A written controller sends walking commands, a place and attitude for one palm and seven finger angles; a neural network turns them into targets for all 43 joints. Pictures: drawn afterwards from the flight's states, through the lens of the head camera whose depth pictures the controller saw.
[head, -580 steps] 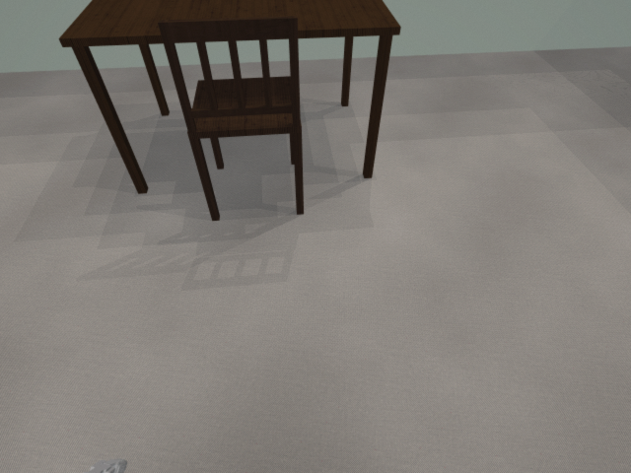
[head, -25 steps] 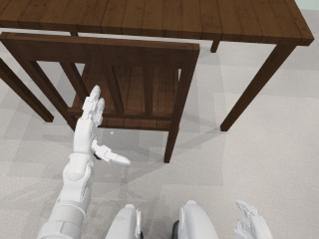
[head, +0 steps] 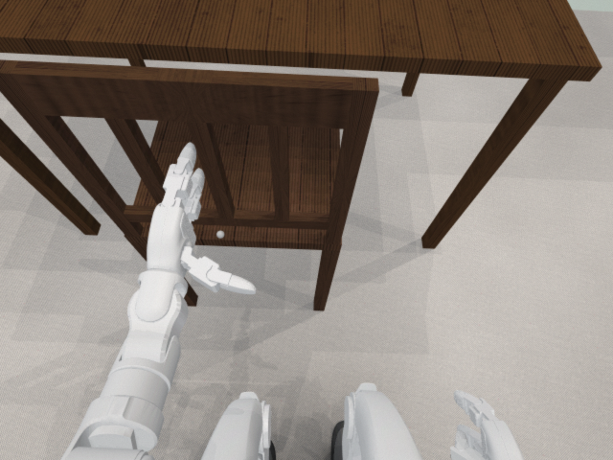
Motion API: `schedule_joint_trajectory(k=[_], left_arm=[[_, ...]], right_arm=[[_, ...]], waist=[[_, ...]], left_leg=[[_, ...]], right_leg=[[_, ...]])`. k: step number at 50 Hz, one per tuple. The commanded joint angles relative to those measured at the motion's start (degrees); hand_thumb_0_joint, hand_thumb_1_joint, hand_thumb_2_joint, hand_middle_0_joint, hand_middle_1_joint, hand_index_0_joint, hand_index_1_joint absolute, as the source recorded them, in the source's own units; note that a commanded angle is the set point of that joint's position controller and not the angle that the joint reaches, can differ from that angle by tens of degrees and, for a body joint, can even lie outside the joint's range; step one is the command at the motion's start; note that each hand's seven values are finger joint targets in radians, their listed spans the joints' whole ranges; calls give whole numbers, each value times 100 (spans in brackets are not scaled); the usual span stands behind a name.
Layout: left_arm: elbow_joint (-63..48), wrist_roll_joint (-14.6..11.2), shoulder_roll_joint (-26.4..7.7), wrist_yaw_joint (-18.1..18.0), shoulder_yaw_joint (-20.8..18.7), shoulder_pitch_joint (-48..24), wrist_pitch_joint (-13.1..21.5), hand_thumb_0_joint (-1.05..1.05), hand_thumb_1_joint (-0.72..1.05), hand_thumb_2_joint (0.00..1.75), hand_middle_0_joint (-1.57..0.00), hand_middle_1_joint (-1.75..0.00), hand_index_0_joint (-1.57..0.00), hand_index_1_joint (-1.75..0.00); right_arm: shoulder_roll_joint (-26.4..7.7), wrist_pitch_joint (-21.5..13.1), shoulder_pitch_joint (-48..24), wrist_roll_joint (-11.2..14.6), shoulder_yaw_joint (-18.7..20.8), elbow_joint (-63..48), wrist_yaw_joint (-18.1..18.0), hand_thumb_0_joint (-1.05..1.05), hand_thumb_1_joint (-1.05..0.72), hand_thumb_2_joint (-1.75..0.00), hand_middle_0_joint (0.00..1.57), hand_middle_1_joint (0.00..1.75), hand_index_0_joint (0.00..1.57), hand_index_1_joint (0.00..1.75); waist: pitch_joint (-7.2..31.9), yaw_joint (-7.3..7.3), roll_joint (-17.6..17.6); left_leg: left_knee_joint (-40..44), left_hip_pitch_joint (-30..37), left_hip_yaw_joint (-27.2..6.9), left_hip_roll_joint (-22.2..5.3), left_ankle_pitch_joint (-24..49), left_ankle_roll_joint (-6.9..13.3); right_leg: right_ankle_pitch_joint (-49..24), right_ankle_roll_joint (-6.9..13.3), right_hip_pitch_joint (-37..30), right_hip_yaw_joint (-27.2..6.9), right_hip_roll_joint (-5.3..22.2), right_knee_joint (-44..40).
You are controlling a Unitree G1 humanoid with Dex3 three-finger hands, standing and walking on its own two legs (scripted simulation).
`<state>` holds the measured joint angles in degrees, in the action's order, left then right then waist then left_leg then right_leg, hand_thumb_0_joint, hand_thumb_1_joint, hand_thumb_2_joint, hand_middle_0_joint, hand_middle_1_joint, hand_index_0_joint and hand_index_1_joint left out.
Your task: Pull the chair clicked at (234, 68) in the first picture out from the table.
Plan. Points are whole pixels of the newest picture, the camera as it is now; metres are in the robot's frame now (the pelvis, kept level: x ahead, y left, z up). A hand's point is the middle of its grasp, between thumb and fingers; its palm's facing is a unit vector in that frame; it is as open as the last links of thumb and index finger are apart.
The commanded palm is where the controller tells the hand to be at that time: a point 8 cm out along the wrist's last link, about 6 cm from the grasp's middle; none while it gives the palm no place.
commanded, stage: push the fingers through the gap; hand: left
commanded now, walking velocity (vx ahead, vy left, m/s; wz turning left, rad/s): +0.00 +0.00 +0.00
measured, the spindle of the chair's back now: (215, 173) +0.50 +0.14 +0.00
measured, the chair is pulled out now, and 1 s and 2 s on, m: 0.00 0.00 0.00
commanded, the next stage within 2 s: hook a spindle and tug to test in 1.26 s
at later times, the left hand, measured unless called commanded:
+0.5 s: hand (226, 200) +0.44 +0.11 +0.02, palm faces -0.03 -1.00 -0.04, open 16.9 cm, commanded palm +0.42 +0.17 +0.02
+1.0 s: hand (228, 174) +0.49 +0.11 +0.03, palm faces -0.02 -1.00 -0.04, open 16.9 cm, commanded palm +0.45 +0.16 +0.02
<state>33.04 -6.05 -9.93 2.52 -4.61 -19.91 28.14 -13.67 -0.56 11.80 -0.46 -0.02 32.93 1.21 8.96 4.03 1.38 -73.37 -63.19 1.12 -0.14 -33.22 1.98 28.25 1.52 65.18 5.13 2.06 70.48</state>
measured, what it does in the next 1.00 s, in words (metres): stands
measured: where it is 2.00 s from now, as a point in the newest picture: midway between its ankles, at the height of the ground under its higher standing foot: outside the picture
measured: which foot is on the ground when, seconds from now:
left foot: down 0.00-1.00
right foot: down 0.00-1.00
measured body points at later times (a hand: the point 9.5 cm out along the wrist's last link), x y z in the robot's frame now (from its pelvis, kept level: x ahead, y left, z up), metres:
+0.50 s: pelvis +0.00 -0.01 +0.00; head +0.13 +0.00 +0.43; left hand +0.44 +0.17 +0.03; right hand +0.08 -0.27 -0.12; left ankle +0.01 +0.10 -0.62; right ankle +0.05 -0.11 -0.62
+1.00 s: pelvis +0.00 +0.00 -0.01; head +0.15 +0.01 +0.42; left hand +0.48 +0.17 +0.03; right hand +0.03 -0.26 -0.13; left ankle +0.01 +0.10 -0.62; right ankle +0.05 -0.11 -0.62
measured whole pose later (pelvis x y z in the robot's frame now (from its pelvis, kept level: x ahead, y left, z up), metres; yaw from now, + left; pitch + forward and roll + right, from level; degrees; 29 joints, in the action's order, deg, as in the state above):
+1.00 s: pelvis +0.00 +0.00 -0.01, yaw -1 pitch +27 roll -2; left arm 59.2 -3.2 -16.1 2.4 -15.2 -44.0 32.4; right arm -14.1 2.8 17.4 -2.4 -0.1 35.9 2.8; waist 8.4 8.6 2.1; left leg -74.2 -68.2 1.6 -0.9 -32.8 2.2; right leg 27.0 1.4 70.3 4.6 1.2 70.6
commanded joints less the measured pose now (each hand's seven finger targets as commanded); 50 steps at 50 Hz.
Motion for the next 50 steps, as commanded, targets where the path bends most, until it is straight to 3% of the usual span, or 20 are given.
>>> schedule_joint_trajectory(k=[1,3,6,8,10,15,17,20,22,24,26,28,30,34,40,41,42,43,45,50], left_arm=[[-889,-38,-628,-45,-309,-1472,365,0,-50,30,-6,-8,-6,-8],[-861,-13,-628,-61,-297,-1769,421,0,-50,30,-6,-8,-6,-8],[-878,15,-605,-74,-263,-1993,526,0,-50,30,-6,-8,-6,-8],[-588,7,-520,-89,-235,-2147,518,0,-50,30,-6,-8,-6,-8],[-296,25,-784,-123,-474,-2465,539,0,-50,30,-6,-8,-6,-8],[-89,69,-1013,-91,-660,-2898,655,0,-50,30,-6,-8,-6,-8],[71,51,-880,-48,-595,-2889,642,0,-50,30,-6,-8,-6,-8],[365,40,-1055,-22,-781,-2949,586,0,-50,30,-6,-8,-6,-8],[531,51,-1132,-1,-807,-3287,576,0,-50,30,-6,-8,-6,-8],[638,73,-1247,5,-921,-3418,613,0,-50,30,-6,-8,-6,-8],[655,83,-1298,24,-935,-3770,683,0,-50,30,-6,-8,-6,-8],[763,85,-1408,43,-1048,-3773,743,0,-50,30,-6,-8,-6,-8],[790,89,-1293,67,-965,-3871,767,0,-50,30,-6,-8,-6,-8],[1200,145,-1186,89,-860,-4170,705,0,-50,30,-6,-8,-6,-8],[1414,234,-1641,-33,-1226,-4721,798,0,-50,30,-6,-8,-6,-8],[1349,262,-1623,-40,-1209,-4738,839,0,-50,30,-6,-8,-6,-8],[1354,263,-1480,-37,-1097,-4810,864,0,-50,30,-6,-8,-6,-8],[1310,288,-1543,-40,-1116,-4885,894,0,-50,30,-6,-8,-6,-8],[1434,277,-1388,-9,-1037,-4602,868,0,-50,30,-6,-8,-6,-8],[1472,255,-1332,-33,-1028,-4571,784,0,-50,30,-6,-8,-6,-8]], right_arm=[[-869,-134,405,41,302,-576,-53,0,-90,-90,20,30,20,30],[-871,-128,454,41,312,-541,-59,0,-90,-90,20,30,20,30],[-873,-150,526,16,334,-491,-53,0,-90,-90,20,30,20,30],[-875,-142,559,12,332,-418,-39,0,-90,-90,20,30,20,30],[-906,-138,594,5,320,-347,-59,0,-90,-90,20,30,20,30],[-910,-144,726,-23,332,-306,-73,0,-90,-90,20,30,20,30],[-900,-128,745,-23,336,-291,-47,0,-90,-90,20,30,20,30],[-930,-91,844,-25,334,-271,-32,0,-90,-90,20,30,20,30],[-935,-69,875,-20,317,-243,-40,0,-90,-90,20,30,20,30],[-940,-66,910,-35,316,-234,-42,0,-90,-90,20,30,20,30],[-950,-71,958,-53,316,-188,-47,0,-90,-90,20,30,20,30],[-959,-69,1026,-71,316,-170,-42,0,-90,-90,20,30,20,30],[-959,-61,1066,-81,335,-170,-25,0,-90,-90,20,30,20,30],[-988,28,1157,-90,336,-71,16,0,-90,-90,20,30,20,30],[-1030,112,1292,-151,305,-44,11,0,-90,-90,20,30,20,30],[-1018,127,1299,-163,307,-58,25,0,-90,-90,20,30,20,30],[-999,138,1291,-167,310,-62,39,0,-90,-90,20,30,20,30],[-1012,150,1312,-175,319,-44,43,0,-90,-90,20,30,20,30],[-1012,181,1355,-171,329,-78,70,0,-90,-90,20,30,20,30],[-1019,293,1362,-161,325,-93,101,0,-90,-90,20,30,20,30]], waist=[[2377,112,-95],[2361,172,-154],[2536,174,110],[2376,255,19],[2262,317,-158],[2671,282,69],[2745,300,128],[2701,301,9],[2566,403,-132],[2596,377,21],[2666,450,125],[2813,404,144],[2908,446,275],[2745,580,160],[2877,604,302],[3045,553,459],[3032,614,391],[3061,628,435],[3170,594,370],[2931,594,296]], left_leg=[[1065,1083,-295,57,1805,-112],[1046,1052,-285,51,1693,-100],[1038,1291,-314,40,1932,-124],[1023,1209,-314,40,1785,-122],[978,887,-277,67,1506,-78],[956,1037,-264,80,1781,-87],[945,1065,-239,68,1855,-91],[940,904,-228,77,1827,-77],[922,689,-197,81,1616,-58],[916,674,-181,89,1543,-58],[886,817,-217,72,1672,-56],[885,866,-236,70,1800,-70],[859,1046,-257,56,2016,-72],[843,1005,-298,30,1887,-65],[812,1051,-362,27,1992,-66],[799,1177,-364,26,2104,-84],[790,1215,-360,19,2097,-81],[780,1261,-373,5,2154,-87],[805,1358,-405,-4,2298,-97],[873,1224,-388,1,2105,-86]], right_leg=[[-1526,9,-1941,-377,-134,-854],[-1441,-2,-1897,-395,-130,-879],[-1562,19,-1810,-377,-131,-819],[-1424,5,-1707,-363,-139,-866],[-1258,-12,-1754,-427,-142,-920],[-1534,7,-1907,-468,-144,-834],[-1630,-2,-1907,-475,-143,-837],[-1653,-4,-1993,-485,-159,-844],[-1547,-29,-2018,-525,-150,-901],[-1451,-21,-1979,-546,-156,-905],[-1523,-17,-1845,-521,-161,-857],[-1623,-9,-1918,-518,-167,-820],[-1770,0,-1809,-479,-180,-771],[-1586,-18,-1569,-432,-193,-802],[-1575,-7,-1459,-416,-210,-723],[-1633,-1,-1460,-425,-212,-693],[-1631,-14,-1432,-415,-214,-722],[-1678,-10,-1433,-419,-218,-713],[-1764,7,-1463,-382,-239,-694],[-1620,-2,-1435,-372,-245,-761]])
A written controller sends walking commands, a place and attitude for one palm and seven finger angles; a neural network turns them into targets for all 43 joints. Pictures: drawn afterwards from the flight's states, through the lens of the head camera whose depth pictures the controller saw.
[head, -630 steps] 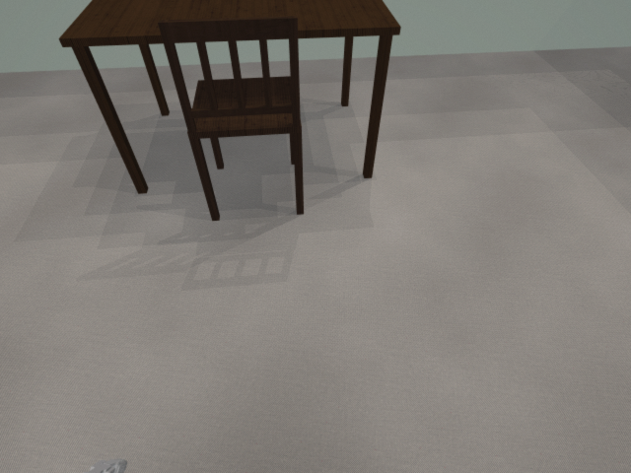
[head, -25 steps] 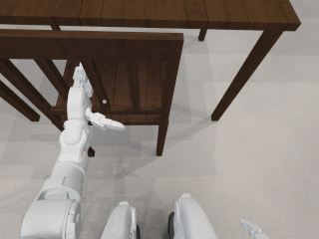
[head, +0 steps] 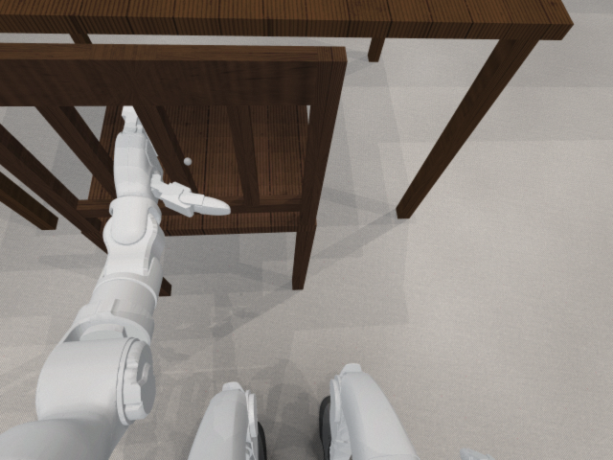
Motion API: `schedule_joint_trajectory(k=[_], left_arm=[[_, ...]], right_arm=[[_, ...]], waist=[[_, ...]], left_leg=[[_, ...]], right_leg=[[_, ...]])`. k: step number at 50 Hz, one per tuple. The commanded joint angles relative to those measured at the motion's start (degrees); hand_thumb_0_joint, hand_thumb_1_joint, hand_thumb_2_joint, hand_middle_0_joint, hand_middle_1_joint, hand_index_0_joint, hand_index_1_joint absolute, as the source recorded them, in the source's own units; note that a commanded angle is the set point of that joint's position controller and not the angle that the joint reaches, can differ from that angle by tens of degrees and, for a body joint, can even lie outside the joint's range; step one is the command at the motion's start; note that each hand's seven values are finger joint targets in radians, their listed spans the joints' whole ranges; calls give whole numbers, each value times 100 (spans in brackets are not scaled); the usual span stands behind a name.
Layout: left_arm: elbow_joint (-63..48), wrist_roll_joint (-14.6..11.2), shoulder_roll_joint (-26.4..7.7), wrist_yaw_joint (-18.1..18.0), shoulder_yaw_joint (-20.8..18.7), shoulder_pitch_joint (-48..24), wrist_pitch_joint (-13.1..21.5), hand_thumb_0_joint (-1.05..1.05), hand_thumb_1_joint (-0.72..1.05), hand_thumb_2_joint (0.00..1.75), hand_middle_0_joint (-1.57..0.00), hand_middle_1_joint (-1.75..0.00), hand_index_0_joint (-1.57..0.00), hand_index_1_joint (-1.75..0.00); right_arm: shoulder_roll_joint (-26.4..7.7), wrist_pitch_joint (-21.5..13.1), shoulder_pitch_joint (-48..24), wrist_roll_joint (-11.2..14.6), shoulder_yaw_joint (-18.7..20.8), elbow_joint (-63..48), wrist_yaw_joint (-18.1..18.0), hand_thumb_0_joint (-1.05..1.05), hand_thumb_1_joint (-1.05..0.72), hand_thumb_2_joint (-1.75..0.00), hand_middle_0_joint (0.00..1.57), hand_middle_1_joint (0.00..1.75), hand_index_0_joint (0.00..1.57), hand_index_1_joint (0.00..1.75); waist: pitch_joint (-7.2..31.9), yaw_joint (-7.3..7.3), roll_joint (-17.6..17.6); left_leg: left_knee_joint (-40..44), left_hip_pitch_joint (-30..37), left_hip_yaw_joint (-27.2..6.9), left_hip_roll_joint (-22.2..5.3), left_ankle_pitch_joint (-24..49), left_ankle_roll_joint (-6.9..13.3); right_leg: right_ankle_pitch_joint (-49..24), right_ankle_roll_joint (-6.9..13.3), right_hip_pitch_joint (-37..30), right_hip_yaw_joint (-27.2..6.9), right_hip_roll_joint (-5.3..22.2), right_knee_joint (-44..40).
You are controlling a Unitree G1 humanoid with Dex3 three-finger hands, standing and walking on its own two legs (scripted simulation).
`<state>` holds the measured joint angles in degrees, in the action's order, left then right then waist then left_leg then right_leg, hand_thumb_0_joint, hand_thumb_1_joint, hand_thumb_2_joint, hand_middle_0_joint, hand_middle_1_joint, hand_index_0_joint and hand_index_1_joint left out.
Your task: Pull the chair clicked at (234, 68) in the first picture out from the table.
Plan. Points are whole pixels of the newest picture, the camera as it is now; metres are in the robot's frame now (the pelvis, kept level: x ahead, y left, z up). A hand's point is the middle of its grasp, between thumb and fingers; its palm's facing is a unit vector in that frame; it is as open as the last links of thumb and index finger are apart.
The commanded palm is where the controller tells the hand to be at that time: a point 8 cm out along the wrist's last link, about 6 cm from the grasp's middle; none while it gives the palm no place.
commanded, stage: push the fingers through the gap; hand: left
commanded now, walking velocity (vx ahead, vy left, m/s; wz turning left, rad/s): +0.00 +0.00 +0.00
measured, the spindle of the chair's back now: (173, 161) +0.50 +0.15 +0.01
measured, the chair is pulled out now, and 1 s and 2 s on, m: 0.00 0.00 0.02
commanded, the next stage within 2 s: hook a spindle and tug to test in 0.26 s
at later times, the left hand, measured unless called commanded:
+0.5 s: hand (188, 164) +0.48 +0.12 +0.03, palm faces +0.00 -1.00 -0.03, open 16.8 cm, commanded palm +0.46 +0.16 +0.03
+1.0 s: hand (188, 163) +0.48 +0.12 +0.03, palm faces +0.02 -1.00 -0.03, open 10.0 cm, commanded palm +0.45 +0.16 +0.03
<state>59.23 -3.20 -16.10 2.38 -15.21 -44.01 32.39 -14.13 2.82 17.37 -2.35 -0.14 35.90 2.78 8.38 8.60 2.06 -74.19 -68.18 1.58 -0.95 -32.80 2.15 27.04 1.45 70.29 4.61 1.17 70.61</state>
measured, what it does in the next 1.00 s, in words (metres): stands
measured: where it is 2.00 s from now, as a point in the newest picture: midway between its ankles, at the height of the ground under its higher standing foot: outside the picture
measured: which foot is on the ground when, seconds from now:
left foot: down 0.00-1.00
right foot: down 0.00-1.00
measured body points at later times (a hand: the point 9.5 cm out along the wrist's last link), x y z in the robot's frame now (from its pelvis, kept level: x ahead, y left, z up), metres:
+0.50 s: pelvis +0.00 +0.00 +0.00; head +0.15 +0.01 +0.43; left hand +0.48 +0.18 +0.03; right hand +0.06 -0.26 -0.12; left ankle +0.01 +0.10 -0.62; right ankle +0.05 -0.11 -0.62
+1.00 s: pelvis +0.00 +0.00 +0.00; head +0.15 +0.01 +0.43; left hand +0.48 +0.18 +0.03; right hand +0.06 -0.26 -0.12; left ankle +0.01 +0.10 -0.62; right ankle +0.05 -0.11 -0.62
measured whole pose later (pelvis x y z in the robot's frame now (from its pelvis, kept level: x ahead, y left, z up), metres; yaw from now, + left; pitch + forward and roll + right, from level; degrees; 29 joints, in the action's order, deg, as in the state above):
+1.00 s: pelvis +0.00 +0.00 +0.00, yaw +0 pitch +27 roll -2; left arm 58.5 -3.3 -15.0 0.9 -13.4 -43.1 32.4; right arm -13.9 4.5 16.1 -2.3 0.0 35.6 3.0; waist 8.6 8.2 1.7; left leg -73.8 -67.6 0.9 -0.8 -33.0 2.0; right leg 27.3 1.5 69.3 5.2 1.2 70.0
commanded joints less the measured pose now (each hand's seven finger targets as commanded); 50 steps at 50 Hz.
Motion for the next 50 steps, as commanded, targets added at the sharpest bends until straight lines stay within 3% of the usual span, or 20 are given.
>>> schedule_joint_trajectory(k=[1,3,7,9,16,18,21,23,26,28,33,35,37,41,42,43,44,46,47,50], left_arm=[[-1181,-17,-753,-29,-17,-2128,365,0,-50,30,-6,-8,-6,-8],[-1094,9,-831,-45,-58,-2101,368,0,-50,30,-6,-8,-6,-8],[-1157,4,-691,-69,36,-2190,430,0,-50,30,-6,-8,-6,-8],[-1152,21,-915,-82,-129,-2076,445,0,-50,30,-6,-8,-6,-8],[-1306,3,-727,-66,20,-2141,475,0,-50,30,-6,-8,-6,-8],[-1214,-6,-686,-78,34,-2083,444,0,-50,30,-6,-8,-6,-8],[-1344,34,-705,-105,44,-2085,466,0,-50,30,-11,-24,-11,-24],[-1312,9,-535,-112,147,-2031,426,0,-50,30,-15,-35,-15,-35],[-1313,35,-379,-113,321,-2120,416,0,-50,30,-20,-52,-20,-52],[-1200,44,-457,-146,252,-2186,386,0,-50,30,-24,-63,-24,-63],[-1254,79,-375,-150,357,-2250,411,0,-50,30,-32,-90,-32,-90],[-1269,54,-235,-154,473,-2400,408,0,-39,35,-36,-101,-36,-101],[-1231,49,-444,-154,298,-2234,399,0,-28,40,-39,-112,-39,-112],[-1146,36,-380,-133,356,-2344,386,0,-5,49,-46,-134,-46,-134],[-1177,35,-556,-133,201,-2244,402,0,0,52,-48,-140,-48,-140],[-1290,35,-450,-114,324,-2318,419,0,6,54,-50,-145,-50,-145],[-1231,38,-347,-104,375,-2220,407,0,12,56,-50,-145,-50,-145],[-1221,1,-390,-104,333,-2237,406,0,23,61,-50,-145,-50,-145],[-1260,-15,-596,-113,150,-2175,417,0,28,64,-50,-145,-50,-145],[-1273,-16,-547,-91,194,-2100,436,0,45,71,-50,-145,-50,-145]], right_arm=[[-970,-38,800,24,344,-398,-50,0,-90,-90,20,30,20,30],[-976,-13,809,25,334,-382,-57,0,-90,-90,20,30,20,30],[-946,-4,792,13,339,-376,-47,0,-90,-90,20,30,20,30],[-977,7,803,13,340,-391,-48,0,-90,-90,20,30,20,30],[-961,38,756,13,351,-409,-47,0,-90,-90,20,30,20,30],[-952,48,731,19,350,-406,-46,0,-90,-90,20,30,20,30],[-956,53,724,9,352,-401,-45,0,-90,-90,20,30,20,30],[-939,63,714,14,363,-405,-38,0,-90,-90,20,30,20,30],[-935,67,698,24,367,-387,-39,0,-90,-90,20,30,20,30],[-948,73,710,18,361,-363,-40,0,-90,-90,20,30,20,30],[-937,75,707,11,368,-348,-43,0,-90,-90,20,30,20,30],[-931,75,711,9,372,-317,-48,0,-90,-90,20,30,20,30],[-952,89,710,14,380,-319,-48,0,-90,-90,20,30,20,30],[-932,83,698,20,358,-311,-56,0,-90,-90,20,30,20,30],[-948,84,697,16,358,-329,-63,0,-90,-90,20,30,20,30],[-929,84,691,16,349,-351,-62,0,-90,-90,20,30,20,30],[-908,80,684,20,355,-355,-54,0,-90,-90,20,30,20,30],[-921,78,684,26,355,-340,-50,0,-90,-90,20,30,20,30],[-938,75,698,19,353,-345,-56,0,-90,-90,20,30,20,30],[-921,62,684,26,344,-375,-53,0,-90,-90,20,30,20,30]], waist=[[3035,127,214],[2897,137,107],[2881,163,263],[2945,98,200],[3005,114,426],[2952,133,217],[3041,83,436],[3028,152,257],[2928,182,295],[2869,203,204],[3015,186,419],[2962,285,340],[3051,205,297],[2866,265,214],[2971,185,241],[3058,211,259],[3045,193,243],[2982,224,253],[3005,155,255],[2975,151,272]], left_leg=[[941,1710,-403,85,2048,-97],[958,1615,-416,81,1961,-91],[945,1694,-394,86,1992,-95],[958,1664,-404,85,1982,-102],[950,1975,-463,52,2284,-146],[929,1819,-444,64,2172,-125],[943,2000,-486,52,2323,-163],[907,1925,-447,52,2336,-136],[928,1978,-503,39,2328,-156],[910,1846,-475,56,2138,-127],[909,2038,-512,54,2281,-162],[891,2068,-536,47,2287,-142],[884,1987,-480,63,2269,-137],[893,1762,-447,89,2043,-99],[894,1755,-428,93,2044,-104],[903,1815,-435,96,2119,-100],[907,1792,-430,103,2107,-103],[903,1807,-422,98,2077,-106],[902,1743,-399,103,2103,-102],[928,1716,-380,114,2056,-99]], right_leg=[[-1517,-1,-2009,-336,-158,-795],[-1457,-1,-2005,-342,-162,-814],[-1467,2,-1931,-341,-159,-819],[-1472,11,-2022,-351,-161,-810],[-1578,22,-1808,-289,-160,-737],[-1557,4,-1904,-305,-165,-763],[-1583,26,-1798,-269,-159,-698],[-1675,1,-1871,-290,-160,-738],[-1603,8,-1725,-257,-157,-720],[-1488,0,-1731,-269,-162,-751],[-1527,21,-1660,-247,-152,-719],[-1533,11,-1586,-236,-158,-737],[-1593,13,-1766,-271,-159,-754],[-1505,-2,-1826,-302,-162,-814],[-1513,7,-1906,-316,-155,-799],[-1590,6,-1942,-316,-157,-787],[-1588,7,-1974,-315,-159,-799],[-1558,3,-1925,-312,-163,-822],[-1609,10,-2023,-330,-166,-811],[-1594,20,-2080,-332,-167,-824]])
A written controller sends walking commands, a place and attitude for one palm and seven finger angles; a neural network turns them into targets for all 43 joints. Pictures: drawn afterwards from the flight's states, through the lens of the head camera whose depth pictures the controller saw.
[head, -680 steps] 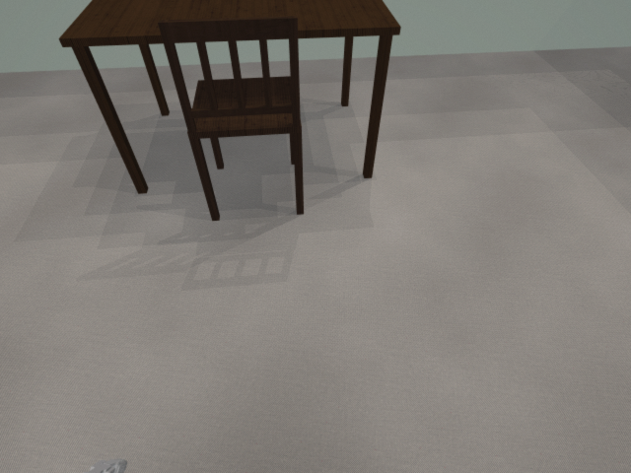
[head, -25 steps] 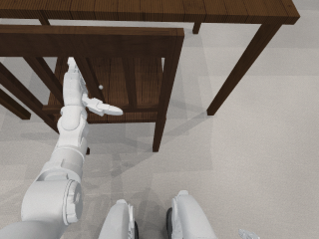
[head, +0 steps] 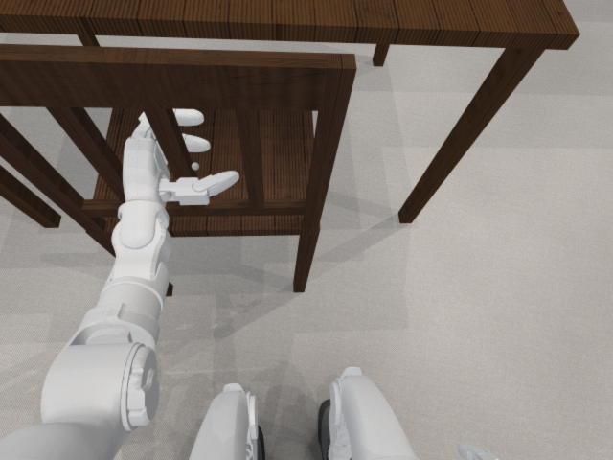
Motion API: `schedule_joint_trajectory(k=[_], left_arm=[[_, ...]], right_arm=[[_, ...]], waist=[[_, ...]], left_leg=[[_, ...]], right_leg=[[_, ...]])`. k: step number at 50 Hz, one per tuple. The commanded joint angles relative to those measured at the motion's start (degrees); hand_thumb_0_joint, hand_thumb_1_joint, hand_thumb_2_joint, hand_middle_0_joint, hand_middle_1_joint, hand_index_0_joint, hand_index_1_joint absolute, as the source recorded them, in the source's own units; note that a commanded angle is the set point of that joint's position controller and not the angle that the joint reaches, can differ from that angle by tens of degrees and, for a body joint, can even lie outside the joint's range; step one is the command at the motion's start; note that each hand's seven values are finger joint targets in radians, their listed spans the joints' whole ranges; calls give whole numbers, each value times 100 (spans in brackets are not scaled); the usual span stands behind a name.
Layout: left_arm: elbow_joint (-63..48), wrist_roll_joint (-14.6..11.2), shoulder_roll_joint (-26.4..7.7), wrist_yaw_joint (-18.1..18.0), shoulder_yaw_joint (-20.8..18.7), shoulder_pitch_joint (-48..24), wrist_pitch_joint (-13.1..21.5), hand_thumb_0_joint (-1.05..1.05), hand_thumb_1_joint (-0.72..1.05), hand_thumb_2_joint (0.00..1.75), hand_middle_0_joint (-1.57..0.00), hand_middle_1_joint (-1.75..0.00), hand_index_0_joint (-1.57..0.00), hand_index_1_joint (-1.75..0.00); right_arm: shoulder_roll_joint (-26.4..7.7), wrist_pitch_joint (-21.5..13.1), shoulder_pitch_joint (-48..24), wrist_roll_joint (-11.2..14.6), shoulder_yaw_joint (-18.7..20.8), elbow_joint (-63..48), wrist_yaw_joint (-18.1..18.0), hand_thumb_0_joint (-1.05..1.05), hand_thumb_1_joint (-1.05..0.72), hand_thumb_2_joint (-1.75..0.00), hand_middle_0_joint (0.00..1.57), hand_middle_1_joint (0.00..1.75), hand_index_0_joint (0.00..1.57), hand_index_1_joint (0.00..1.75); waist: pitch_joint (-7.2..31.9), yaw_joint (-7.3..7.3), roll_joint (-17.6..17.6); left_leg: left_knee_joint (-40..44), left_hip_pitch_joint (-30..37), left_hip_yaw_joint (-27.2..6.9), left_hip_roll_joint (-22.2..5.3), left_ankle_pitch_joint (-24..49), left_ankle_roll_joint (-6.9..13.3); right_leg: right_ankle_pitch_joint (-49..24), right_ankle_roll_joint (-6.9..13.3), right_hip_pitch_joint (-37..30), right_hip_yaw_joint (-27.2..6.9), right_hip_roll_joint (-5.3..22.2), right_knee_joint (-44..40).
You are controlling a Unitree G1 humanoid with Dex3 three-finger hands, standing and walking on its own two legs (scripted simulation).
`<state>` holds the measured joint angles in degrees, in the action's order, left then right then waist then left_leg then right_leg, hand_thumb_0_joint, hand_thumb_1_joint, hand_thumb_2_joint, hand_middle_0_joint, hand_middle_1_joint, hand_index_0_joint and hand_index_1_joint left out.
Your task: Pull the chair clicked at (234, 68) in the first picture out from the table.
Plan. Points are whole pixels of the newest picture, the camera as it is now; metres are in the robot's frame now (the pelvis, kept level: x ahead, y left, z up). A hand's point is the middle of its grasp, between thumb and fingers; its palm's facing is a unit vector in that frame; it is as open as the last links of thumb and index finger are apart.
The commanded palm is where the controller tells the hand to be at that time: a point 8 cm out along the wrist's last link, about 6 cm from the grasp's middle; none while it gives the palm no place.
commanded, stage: hook a spindle and tug to test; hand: left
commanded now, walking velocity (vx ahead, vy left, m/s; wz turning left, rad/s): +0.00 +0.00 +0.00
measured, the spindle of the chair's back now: (180, 163) +0.50 +0.14 +0.01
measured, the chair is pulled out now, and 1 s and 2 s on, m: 0.00 0.02 0.11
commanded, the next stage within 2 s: step backward, pulling the chair out in 0.86 s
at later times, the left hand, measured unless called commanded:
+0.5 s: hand (195, 166) +0.48 +0.12 +0.03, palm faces +0.01 -1.00 -0.01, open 5.0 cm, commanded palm +0.43 +0.16 +0.03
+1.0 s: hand (194, 182) +0.45 +0.12 +0.03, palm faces -0.01 -1.00 -0.03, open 5.2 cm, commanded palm +0.43 +0.17 +0.03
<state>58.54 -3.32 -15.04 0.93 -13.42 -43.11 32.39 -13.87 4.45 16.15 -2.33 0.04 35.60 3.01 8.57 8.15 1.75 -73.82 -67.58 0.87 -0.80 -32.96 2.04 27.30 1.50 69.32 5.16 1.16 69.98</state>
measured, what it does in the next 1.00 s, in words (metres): stands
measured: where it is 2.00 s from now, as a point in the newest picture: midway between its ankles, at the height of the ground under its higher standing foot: outside the picture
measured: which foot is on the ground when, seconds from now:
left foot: down 0.00-1.00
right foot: down 0.00-1.00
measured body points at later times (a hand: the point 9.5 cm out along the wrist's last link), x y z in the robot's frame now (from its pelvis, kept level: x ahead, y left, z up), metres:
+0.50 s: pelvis +0.01 +0.01 +0.00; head +0.16 +0.02 +0.43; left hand +0.47 +0.17 +0.03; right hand +0.06 -0.25 -0.12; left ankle +0.01 +0.10 -0.62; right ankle +0.05 -0.11 -0.62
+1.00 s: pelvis +0.04 +0.01 +0.02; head +0.18 +0.01 +0.44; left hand +0.45 +0.17 +0.03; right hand +0.13 -0.25 -0.11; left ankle +0.01 +0.10 -0.62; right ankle +0.05 -0.11 -0.62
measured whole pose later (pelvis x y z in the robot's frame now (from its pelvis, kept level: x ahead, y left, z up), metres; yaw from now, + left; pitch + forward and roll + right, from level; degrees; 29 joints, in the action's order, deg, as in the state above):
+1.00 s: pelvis +0.04 +0.01 +0.02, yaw -1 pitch +26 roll -2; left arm 35.8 -5.0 -10.4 -0.5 -7.8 -24.8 26.6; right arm -12.8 4.0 14.1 -0.6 1.2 32.4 3.1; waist 8.1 5.5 1.6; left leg -69.0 -60.0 1.9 -0.8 -34.9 2.4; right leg 29.2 0.7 62.6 3.8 0.6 66.1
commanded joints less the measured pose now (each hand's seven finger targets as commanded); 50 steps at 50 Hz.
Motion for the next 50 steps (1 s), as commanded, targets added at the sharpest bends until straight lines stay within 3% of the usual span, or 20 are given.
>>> schedule_joint_trajectory(k=[1,8,10,12,14,17,19,21,24,27,29,32,41,43,45,46,47,48,49,50], left_arm=[[-1203,12,-599,65,70,-2134,444,0,51,73,-50,-145,-50,-145],[-1212,-7,-577,40,67,-2215,443,0,90,90,-50,-145,-50,-145],[-1245,17,-722,27,-35,-2178,457,0,90,90,-50,-145,-50,-145],[-1328,-9,-518,39,65,-1956,445,0,90,90,-50,-145,-50,-145],[-1285,-42,-484,46,81,-1846,386,0,90,90,-50,-145,-50,-145],[-1482,-32,-515,48,37,-1464,377,0,90,90,-50,-145,-50,-145],[-1477,-20,-534,39,33,-1337,335,0,90,90,-50,-145,-50,-145],[-1694,-20,-394,42,139,-1179,341,0,90,90,-50,-145,-50,-145],[-1788,-73,-494,33,38,-915,281,0,90,90,-50,-145,-50,-145],[-2298,-136,-307,55,177,-471,269,0,90,90,-50,-145,-50,-145],[-2349,-159,-233,54,254,-125,192,0,90,90,-50,-145,-50,-145],[-2513,-158,-183,32,317,-54,144,0,90,90,-50,-145,-50,-145],[-3135,-180,40,63,559,866,51,0,90,90,-50,-145,-50,-145],[-3265,-205,116,55,657,670,51,0,90,90,-50,-145,-50,-145],[-3323,-192,-91,42,482,837,56,0,90,90,-50,-145,-50,-145],[-3439,-194,47,54,605,842,65,0,90,90,-50,-145,-50,-145],[-3358,-200,113,62,658,932,42,0,90,90,-50,-145,-50,-145],[-3370,-202,258,63,829,591,40,0,90,90,-50,-145,-50,-145],[-4410,248,-1559,-357,265,-1017,-613,0,90,90,-50,-145,-50,-145],[-4547,251,-1450,-553,264,-1256,-983,0,90,90,-50,-145,-50,-145]], right_arm=[[-947,-96,799,29,327,-348,-68,0,-90,-90,20,30,20,30],[-942,-95,809,16,326,-338,-65,0,-90,-90,20,30,20,30],[-974,-91,821,17,334,-347,-80,0,-90,-90,20,30,20,30],[-942,-90,798,21,348,-373,-59,0,-90,-90,20,30,20,30],[-945,-73,780,29,345,-381,-53,0,-90,-90,20,30,20,30],[-938,-69,752,42,357,-455,-35,0,-90,-90,20,30,20,30],[-934,-56,732,48,348,-472,-31,0,-90,-90,20,30,20,30],[-915,-73,722,54,355,-523,-12,0,-90,-90,20,30,20,30],[-920,-72,712,68,359,-560,-13,0,-90,-90,20,30,20,30],[-894,-99,684,90,386,-638,16,0,-90,-90,20,30,20,30],[-881,-100,691,113,390,-664,34,0,-90,-90,20,30,20,30],[-872,-125,680,120,403,-660,33,0,-90,-90,20,30,20,30],[-804,-198,646,147,438,-755,40,0,-90,-90,20,30,20,30],[-794,-220,614,144,442,-724,25,0,-90,-90,20,30,20,30],[-813,-243,611,138,452,-726,-3,0,-90,-90,20,30,20,30],[-772,-253,587,136,436,-734,5,0,-90,-90,20,30,20,30],[-770,-259,575,147,445,-731,1,0,-90,-90,20,30,20,30],[-765,-271,550,140,435,-679,-6,0,-90,-90,20,30,20,30],[-788,124,670,423,425,-978,-271,0,-90,-90,20,30,20,30],[-693,187,841,455,438,-1128,-501,0,-90,-90,20,30,20,30]], waist=[[2982,189,332],[2904,237,237],[2936,190,312],[3057,127,407],[2930,165,229],[3062,27,311],[2903,39,137],[3017,-14,348],[2950,-56,151],[3224,-161,367],[3043,-167,158],[2919,-136,146],[2966,-274,158],[2925,-183,78],[3004,-270,184],[3051,-272,217],[2925,-249,180],[2851,-125,209],[4075,-321,415],[3889,-233,566]], left_leg=[[908,1758,-340,82,2128,-104],[877,1631,-311,86,2082,-87],[900,1719,-349,71,2161,-106],[904,1908,-346,61,2367,-134],[902,1764,-319,64,2267,-115],[936,1893,-326,51,2487,-142],[947,1713,-292,53,2334,-123],[978,1932,-313,40,2539,-149],[991,1755,-260,50,2540,-134],[1022,2184,-293,-6,3104,-189],[1058,2085,-287,-17,3151,-189],[1049,2039,-260,-19,3132,-177],[1067,2237,-236,-46,3787,-192],[1032,2172,-221,-33,3640,-174],[1009,2203,-222,-26,3800,-189],[1019,2262,-217,-22,3861,-191],[1021,2293,-231,-40,3926,-202],[980,2299,-254,-47,3820,-202],[2143,3771,-61,-70,3188,-108],[2350,3911,-9,-14,3201,-55]], right_leg=[[-1615,17,-1898,-367,-168,-752],[-1628,-5,-1935,-388,-172,-755],[-1631,15,-1869,-363,-166,-709],[-1735,20,-1858,-332,-169,-697],[-1719,3,-1912,-347,-177,-734],[-1857,24,-1977,-329,-170,-691],[-1816,15,-2056,-345,-178,-719],[-1895,31,-2006,-313,-179,-686],[-2037,25,-2240,-349,-177,-716],[-2322,43,-2241,-303,-177,-675],[-2411,37,-2357,-295,-184,-718],[-2449,20,-2343,-300,-178,-724],[-2971,31,-2605,-306,-151,-707],[-2991,11,-2615,-314,-139,-728],[-3111,36,-2661,-338,-132,-665],[-3175,33,-2698,-331,-122,-670],[-3154,29,-2629,-321,-117,-691],[-3038,10,-2446,-299,-116,-688],[-3527,109,-4803,-859,306,-1828],[-4123,72,-5043,-861,287,-2095]])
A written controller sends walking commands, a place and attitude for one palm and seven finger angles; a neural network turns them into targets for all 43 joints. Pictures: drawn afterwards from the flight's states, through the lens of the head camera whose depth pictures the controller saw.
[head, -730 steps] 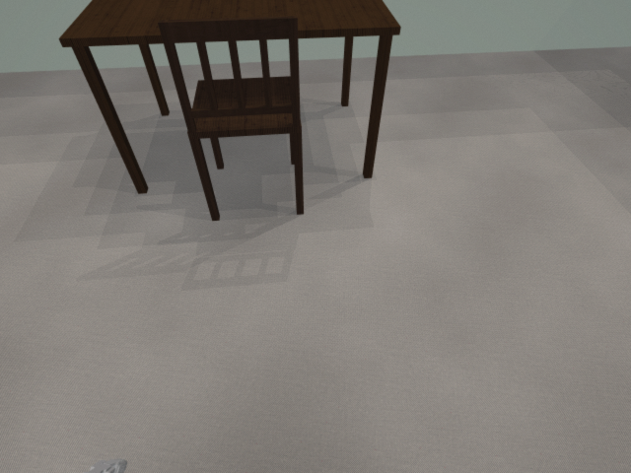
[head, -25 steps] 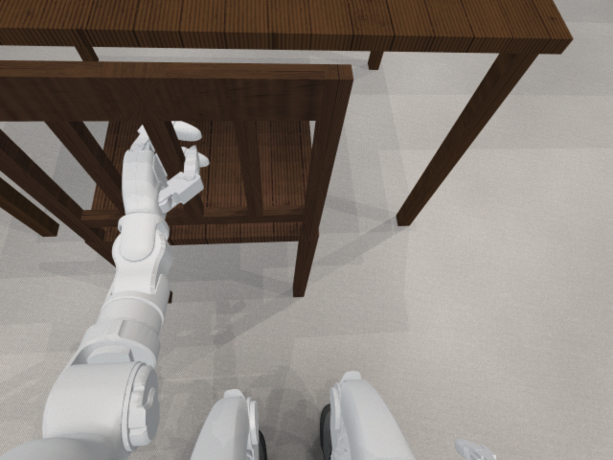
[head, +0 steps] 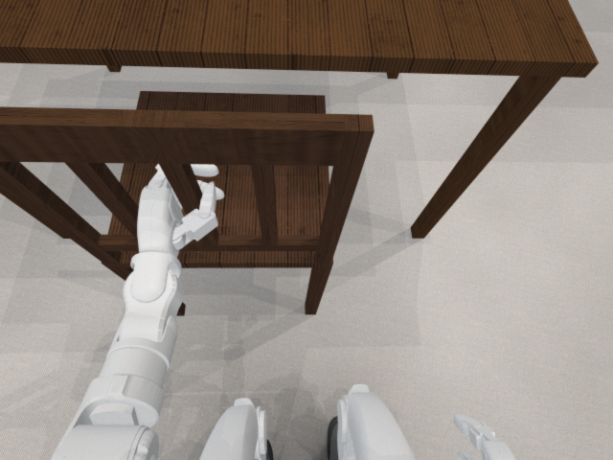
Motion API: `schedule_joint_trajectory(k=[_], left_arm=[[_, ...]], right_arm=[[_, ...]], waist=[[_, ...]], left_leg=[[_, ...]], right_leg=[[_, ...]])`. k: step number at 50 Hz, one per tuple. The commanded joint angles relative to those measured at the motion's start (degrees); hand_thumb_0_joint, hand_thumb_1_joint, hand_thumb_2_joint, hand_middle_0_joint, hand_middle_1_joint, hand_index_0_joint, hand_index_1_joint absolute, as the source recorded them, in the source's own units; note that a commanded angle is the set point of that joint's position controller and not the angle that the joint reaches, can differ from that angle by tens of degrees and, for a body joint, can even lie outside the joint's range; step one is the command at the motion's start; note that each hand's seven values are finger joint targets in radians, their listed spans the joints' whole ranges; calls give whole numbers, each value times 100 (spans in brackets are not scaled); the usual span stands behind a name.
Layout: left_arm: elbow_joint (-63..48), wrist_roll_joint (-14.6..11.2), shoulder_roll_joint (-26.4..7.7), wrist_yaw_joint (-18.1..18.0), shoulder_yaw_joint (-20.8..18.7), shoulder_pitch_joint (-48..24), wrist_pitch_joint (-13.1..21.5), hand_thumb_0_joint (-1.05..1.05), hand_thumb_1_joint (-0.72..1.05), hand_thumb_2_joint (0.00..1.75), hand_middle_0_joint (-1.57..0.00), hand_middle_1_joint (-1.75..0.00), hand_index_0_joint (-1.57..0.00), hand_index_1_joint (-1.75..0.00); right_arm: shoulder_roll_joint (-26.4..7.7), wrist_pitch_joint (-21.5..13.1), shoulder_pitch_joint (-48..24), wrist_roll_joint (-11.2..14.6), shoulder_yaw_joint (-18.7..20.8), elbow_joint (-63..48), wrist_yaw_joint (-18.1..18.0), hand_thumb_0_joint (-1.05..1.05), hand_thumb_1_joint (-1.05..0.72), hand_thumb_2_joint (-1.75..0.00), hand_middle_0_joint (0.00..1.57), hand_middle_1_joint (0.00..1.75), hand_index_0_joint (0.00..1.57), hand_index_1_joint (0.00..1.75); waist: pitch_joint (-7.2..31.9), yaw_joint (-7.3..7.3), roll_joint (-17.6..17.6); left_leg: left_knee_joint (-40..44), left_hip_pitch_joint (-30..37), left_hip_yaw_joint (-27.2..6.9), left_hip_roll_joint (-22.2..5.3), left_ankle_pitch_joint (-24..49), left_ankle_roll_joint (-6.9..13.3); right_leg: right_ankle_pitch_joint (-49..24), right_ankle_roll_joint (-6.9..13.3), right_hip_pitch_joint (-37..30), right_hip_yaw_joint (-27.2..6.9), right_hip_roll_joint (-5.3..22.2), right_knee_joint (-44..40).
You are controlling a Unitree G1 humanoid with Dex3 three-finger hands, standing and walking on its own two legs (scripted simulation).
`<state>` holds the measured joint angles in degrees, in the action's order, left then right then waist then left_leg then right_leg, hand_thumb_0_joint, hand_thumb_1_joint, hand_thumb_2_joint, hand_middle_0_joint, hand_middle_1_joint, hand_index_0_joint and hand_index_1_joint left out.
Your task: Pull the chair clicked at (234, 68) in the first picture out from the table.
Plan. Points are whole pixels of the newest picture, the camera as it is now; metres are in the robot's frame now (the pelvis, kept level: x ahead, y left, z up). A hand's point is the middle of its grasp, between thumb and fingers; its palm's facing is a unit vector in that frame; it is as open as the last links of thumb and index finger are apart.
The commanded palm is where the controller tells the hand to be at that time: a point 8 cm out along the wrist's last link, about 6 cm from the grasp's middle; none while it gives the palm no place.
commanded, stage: step backward, pulling the chair out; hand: left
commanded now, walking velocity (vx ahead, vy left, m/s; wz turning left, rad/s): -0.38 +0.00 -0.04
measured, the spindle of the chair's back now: (195, 206) +0.44 +0.14 -0.01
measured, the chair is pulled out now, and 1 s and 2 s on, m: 0.02 0.11 0.33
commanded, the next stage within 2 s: none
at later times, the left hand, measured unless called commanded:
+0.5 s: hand (207, 218) +0.40 +0.12 +0.02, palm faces -0.04 -0.99 -0.12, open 5.4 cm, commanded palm +0.38 +0.17 +0.02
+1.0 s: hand (216, 279) +0.33 +0.10 +0.02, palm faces +0.02 -0.99 -0.15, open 5.5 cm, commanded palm +0.32 +0.15 +0.02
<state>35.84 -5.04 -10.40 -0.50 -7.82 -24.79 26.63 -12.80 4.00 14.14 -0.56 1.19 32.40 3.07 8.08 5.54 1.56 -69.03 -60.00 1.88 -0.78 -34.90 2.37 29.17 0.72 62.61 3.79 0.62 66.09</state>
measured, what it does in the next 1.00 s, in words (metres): lifts its right foot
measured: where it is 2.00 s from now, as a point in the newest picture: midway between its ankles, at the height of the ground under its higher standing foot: outside the picture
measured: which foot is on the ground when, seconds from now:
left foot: down 0.00-0.98, up 1.00-1.00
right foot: down 0.00-1.00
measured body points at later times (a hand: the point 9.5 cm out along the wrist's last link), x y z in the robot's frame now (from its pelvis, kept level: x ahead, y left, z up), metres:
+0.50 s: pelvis +0.01 +0.01 +0.09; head +0.13 +0.01 +0.53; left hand +0.40 +0.17 +0.03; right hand +0.03 -0.27 -0.03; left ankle -0.03 +0.09 -0.63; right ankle +0.01 -0.11 -0.64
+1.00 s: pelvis -0.05 -0.02 +0.09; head +0.05 -0.04 +0.53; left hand +0.32 +0.15 +0.04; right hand +0.01 -0.27 -0.05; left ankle -0.03 +0.10 -0.64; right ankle -0.04 -0.13 -0.64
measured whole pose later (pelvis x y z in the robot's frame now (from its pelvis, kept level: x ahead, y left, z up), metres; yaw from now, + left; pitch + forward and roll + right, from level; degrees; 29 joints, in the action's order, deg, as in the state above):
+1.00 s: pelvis -0.05 -0.02 +0.09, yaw -5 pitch +6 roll -1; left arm 60.5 -4.1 -10.6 -4.4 -7.7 -28.6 14.2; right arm -11.8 0.3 12.0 1.1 -0.1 41.8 -4.5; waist -7.4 3.1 2.3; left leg -36.0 -24.6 4.5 -3.7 -16.6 -0.6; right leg 13.5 1.1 23.5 2.5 -1.0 31.4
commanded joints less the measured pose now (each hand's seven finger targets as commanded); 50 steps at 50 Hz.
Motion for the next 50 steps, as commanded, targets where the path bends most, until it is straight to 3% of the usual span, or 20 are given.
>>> schedule_joint_trajectory(k=[1,2,3,5,7,8,11,15,20,25,29,30,32,34,35,37,43,46,47,50], left_arm=[[-1800,424,-1518,-489,-60,-2580,-734,0,90,90,-50,-145,-50,-145],[-1037,439,-1047,-459,271,-2059,-1021,0,90,90,-50,-145,-50,-145],[-592,435,-942,-507,339,-1852,-1205,0,90,90,-50,-145,-50,-145],[-129,406,-854,-563,447,-2253,-1332,0,90,90,-50,-145,-50,-145],[737,419,-828,-546,474,-2273,-1391,0,90,90,-50,-145,-50,-145],[1036,414,-889,-488,467,-2351,-1389,0,90,90,-50,-145,-50,-145],[1418,401,-837,-452,455,-2365,-1306,0,90,90,-50,-145,-50,-145],[1510,425,-854,-353,415,-2286,-1158,0,90,90,-50,-145,-50,-145],[1432,470,-905,-329,333,-2132,-1070,0,90,90,-50,-145,-50,-145],[1330,453,-1040,-372,216,-1791,-1035,0,90,90,-50,-145,-50,-145],[1398,432,-1108,-414,212,-1629,-1052,0,90,90,-50,-145,-50,-145],[1438,441,-1209,-441,159,-1545,-1100,0,90,90,-50,-145,-50,-145],[1341,450,-1075,-469,275,-1610,-1129,0,90,90,-50,-145,-50,-145],[1055,422,-979,-461,332,-1734,-1098,0,90,90,-50,-145,-50,-145],[939,430,-995,-452,284,-1730,-1088,0,90,90,-50,-145,-50,-145],[874,463,-856,-429,307,-1741,-1067,0,90,90,-50,-145,-50,-145],[1136,501,-891,-472,329,-2163,-1014,0,90,90,-50,-145,-50,-145],[1313,523,-1130,-510,199,-2132,-965,0,90,90,-50,-145,-50,-145],[1333,488,-1198,-529,162,-2159,-953,0,90,90,-50,-145,-50,-145],[1796,442,-1485,-585,31,-1998,-1112,0,90,90,-50,-145,-50,-145]], right_arm=[[-762,272,838,300,244,-721,-630,0,-90,-90,20,30,20,30],[-716,305,636,315,182,-581,-693,0,-90,-90,20,30,20,30],[-777,341,729,359,199,-470,-780,0,-90,-90,20,30,20,30],[-791,354,892,344,181,-259,-889,0,-90,-90,20,30,20,30],[-827,330,917,322,163,-56,-932,0,-90,-90,20,30,20,30],[-850,296,764,342,167,-43,-927,0,-90,-90,20,30,20,30],[-900,235,930,358,210,92,-950,0,-90,-90,20,30,20,30],[-926,44,837,270,263,185,-921,0,-90,-90,20,30,20,30],[-930,-62,918,162,288,295,-836,0,-90,-90,20,30,20,30],[-1002,-57,876,228,325,297,-883,0,-90,-90,20,30,20,30],[-1004,-107,645,297,328,301,-985,0,-90,-90,20,30,20,30],[-1056,-115,642,304,335,311,-1020,0,-90,-90,20,30,20,30],[-1055,-141,668,294,314,363,-1064,0,-90,-90,20,30,20,30],[-1022,-141,677,242,290,332,-1041,0,-90,-90,20,30,20,30],[-1006,-142,591,192,295,326,-974,0,-90,-90,20,30,20,30],[-850,-172,445,50,274,308,-792,0,-90,-90,20,30,20,30],[-918,-413,343,66,206,418,-771,0,-90,-90,20,30,20,30],[-972,-492,495,140,247,601,-848,0,-90,-90,20,30,20,30],[-956,-500,549,192,277,653,-895,0,-90,-90,20,30,20,30],[-996,-580,344,273,289,657,-990,0,-90,-90,20,30,20,30]], waist=[[3545,69,647],[2672,61,643],[2391,58,235],[2471,133,-270],[2210,102,-138],[1717,66,170],[1932,-33,302],[1654,-109,1048],[1607,-107,982],[1819,-102,206],[1818,-145,-273],[1795,-158,-192],[1865,-82,-71],[1973,-68,490],[1969,-127,921],[1715,-227,1564],[954,-219,999],[1216,-202,675],[1519,-171,315],[1476,-264,-569]], left_leg=[[2079,3206,-180,-64,3596,-122],[2608,3070,-414,-190,3105,-202],[2576,3087,-388,-274,3235,-120],[2744,3332,-245,-336,3826,-133],[3049,3592,-223,-483,4527,-175],[3384,3633,-406,-591,4416,-248],[3270,4378,-452,-797,5625,-225],[3486,5382,-569,-1062,6881,-149],[3353,6078,-560,-1168,7876,-272],[3269,5103,-394,-1085,6371,-390],[3223,4051,-254,-640,2852,-469],[3353,3994,-275,-617,2801,-456],[3733,4371,-337,-782,4479,-382],[3760,5324,-680,-1149,6942,-228],[3844,6036,-925,-1368,7943,-104],[3905,6789,-964,-1666,8409,83],[3823,5831,-713,-1611,6890,115],[3483,5422,-452,-1294,6020,-115],[3288,5188,-311,-1077,5420,-257],[2235,3690,-340,-161,706,-496]], right_leg=[[-4617,140,-4241,-644,390,-1775],[-3675,129,-3750,-514,447,-1971],[-3786,68,-3812,-519,396,-2065],[-5288,17,-4433,-590,590,-2262],[-6009,-40,-4692,-654,717,-2424],[-5183,3,-4438,-642,769,-2555],[-5254,6,-4630,-656,647,-2833],[-3726,-46,-4214,-527,387,-3104],[-3676,21,-4172,-474,309,-3452],[-5994,205,-5222,-845,740,-3404],[-6785,427,-5746,-1257,1261,-3516],[-6708,416,-5755,-1225,1264,-3491],[-6645,215,-5601,-927,970,-3298],[-5382,24,-4913,-738,624,-3090],[-3450,-56,-4226,-673,375,-2903],[-1116,-55,-3517,-547,168,-2680],[-2118,-35,-4250,-464,312,-3242],[-4227,9,-4741,-665,561,-3583],[-5275,88,-5072,-836,779,-3604],[-7046,668,-5836,-1900,1955,-3907]])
